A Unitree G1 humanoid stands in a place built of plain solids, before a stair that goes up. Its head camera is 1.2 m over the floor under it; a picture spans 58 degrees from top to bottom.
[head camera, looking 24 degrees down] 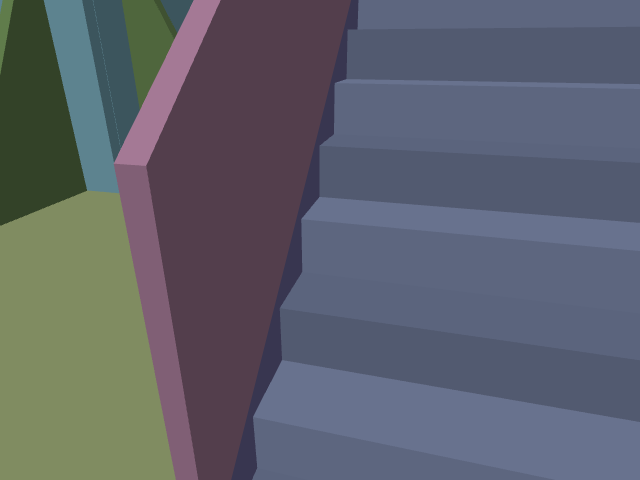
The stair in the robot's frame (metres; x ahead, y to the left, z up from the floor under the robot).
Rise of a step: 0.18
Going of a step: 0.22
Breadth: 1.26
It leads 14 degrees to the right of straight ahead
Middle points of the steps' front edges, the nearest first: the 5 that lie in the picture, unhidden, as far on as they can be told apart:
0.86 -0.50 0.54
1.07 -0.55 0.72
1.29 -0.60 0.90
1.50 -0.66 1.08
1.71 -0.71 1.26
